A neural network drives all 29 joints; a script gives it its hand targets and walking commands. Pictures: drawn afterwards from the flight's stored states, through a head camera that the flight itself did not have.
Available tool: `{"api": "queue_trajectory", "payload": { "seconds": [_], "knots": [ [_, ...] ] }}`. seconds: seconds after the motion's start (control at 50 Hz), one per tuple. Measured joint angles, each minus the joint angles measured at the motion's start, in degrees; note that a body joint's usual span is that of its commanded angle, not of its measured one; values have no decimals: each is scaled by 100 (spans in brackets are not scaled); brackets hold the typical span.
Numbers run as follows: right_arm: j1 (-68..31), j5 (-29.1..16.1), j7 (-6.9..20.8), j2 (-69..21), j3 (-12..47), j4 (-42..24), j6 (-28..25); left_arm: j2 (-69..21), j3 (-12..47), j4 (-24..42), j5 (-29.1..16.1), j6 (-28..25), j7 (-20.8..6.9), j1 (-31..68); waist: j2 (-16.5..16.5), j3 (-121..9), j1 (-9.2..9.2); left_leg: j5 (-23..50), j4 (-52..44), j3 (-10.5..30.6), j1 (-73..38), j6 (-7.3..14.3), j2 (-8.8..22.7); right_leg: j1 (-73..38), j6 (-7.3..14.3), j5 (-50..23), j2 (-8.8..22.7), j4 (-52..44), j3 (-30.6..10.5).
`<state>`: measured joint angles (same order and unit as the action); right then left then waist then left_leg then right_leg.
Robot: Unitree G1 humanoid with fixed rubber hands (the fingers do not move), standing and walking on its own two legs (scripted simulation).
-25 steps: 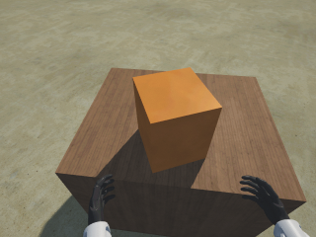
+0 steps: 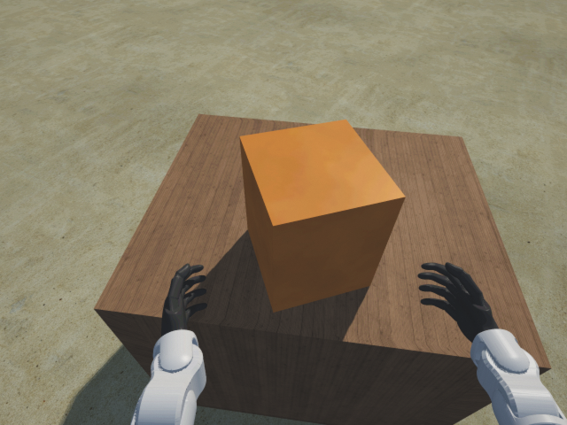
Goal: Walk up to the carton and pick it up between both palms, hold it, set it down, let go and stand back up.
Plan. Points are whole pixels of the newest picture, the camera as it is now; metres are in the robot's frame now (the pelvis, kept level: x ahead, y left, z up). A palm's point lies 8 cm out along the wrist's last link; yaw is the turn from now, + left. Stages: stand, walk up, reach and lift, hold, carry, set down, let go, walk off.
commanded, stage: reach and lift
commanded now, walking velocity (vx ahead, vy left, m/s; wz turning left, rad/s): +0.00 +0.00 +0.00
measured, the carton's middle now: (309, 216) +0.49 +0.00 +0.00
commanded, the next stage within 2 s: none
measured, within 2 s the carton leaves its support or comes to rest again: neither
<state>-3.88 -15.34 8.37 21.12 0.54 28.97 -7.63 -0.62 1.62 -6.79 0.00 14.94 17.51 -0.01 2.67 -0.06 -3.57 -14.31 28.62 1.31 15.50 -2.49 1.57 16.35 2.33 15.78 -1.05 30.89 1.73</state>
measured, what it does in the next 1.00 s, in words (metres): stands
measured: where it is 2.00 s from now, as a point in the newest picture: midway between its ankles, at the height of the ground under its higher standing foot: outside the picture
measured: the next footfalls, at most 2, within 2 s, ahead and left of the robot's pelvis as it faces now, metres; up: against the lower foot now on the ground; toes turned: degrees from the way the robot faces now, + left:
none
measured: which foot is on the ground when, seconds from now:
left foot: down 0.00-1.00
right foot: down 0.00-1.00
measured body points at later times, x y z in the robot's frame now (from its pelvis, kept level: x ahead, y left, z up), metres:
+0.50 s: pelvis -0.01 +0.00 +0.00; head +0.01 +0.02 +0.45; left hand +0.32 +0.20 +0.09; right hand +0.37 -0.20 +0.07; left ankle +0.01 +0.15 -0.73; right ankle +0.00 -0.09 -0.73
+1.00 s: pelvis -0.01 +0.00 +0.00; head +0.03 +0.00 +0.45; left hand +0.37 +0.20 +0.14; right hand +0.43 -0.18 +0.10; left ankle +0.01 +0.15 -0.73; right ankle +0.00 -0.09 -0.74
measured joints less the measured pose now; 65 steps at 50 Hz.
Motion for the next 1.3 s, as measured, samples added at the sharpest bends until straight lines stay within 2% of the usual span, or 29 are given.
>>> {"api": "queue_trajectory", "payload": {
  "seconds": [0.08,0.2,0.44,0.64,0.78,0.92,1.12,1.3],
  "knots": [
    [-86,-80,-71,9,1,-82,-34,0,5,359,0,6,-37,-55,-157,11,-4,-6,-18,0,0,-1,41,-64,0,-79,-42,-168,0],
    [-380,-85,-182,17,3,-70,137,0,-28,410,-1,184,-93,316,-331,26,-3,33,-43,0,0,20,56,-108,0,-177,-60,-292,0],
    [-1698,-85,-237,70,3,476,1094,0,-447,109,-2,1160,-29,1774,-172,225,-139,127,-48,1,-3,33,73,-107,0,-270,-77,-294,0],
    [-2432,-86,-284,124,2,717,1456,0,-577,26,-2,1706,1,2103,-140,231,-248,117,-96,0,1,12,76,-107,0,-265,-79,-350,-1],
    [-2664,-86,-379,211,1,733,1618,0,-586,28,-1,1853,-31,2293,-321,231,-260,116,-103,1,51,7,115,-107,0,-333,-119,-477,-1],
    [-2993,-86,-451,322,2,795,1811,0,-746,-3,-1,1880,-49,2885,-440,231,-331,121,-103,1,58,7,134,-106,0,-350,-138,-495,-1],
    [-4095,-86,-454,348,2,1757,2086,-1,-969,-1269,-35,1910,-87,3965,-377,232,-538,114,-112,2,70,9,141,-89,0,-340,-145,-495,-1],
    [-4789,-86,-451,350,1,2393,2020,141,-929,-1297,-45,1879,34,4127,-218,105,-591,89,-112,1,291,3,140,119,0,-332,-145,-523,-1]
  ]
}}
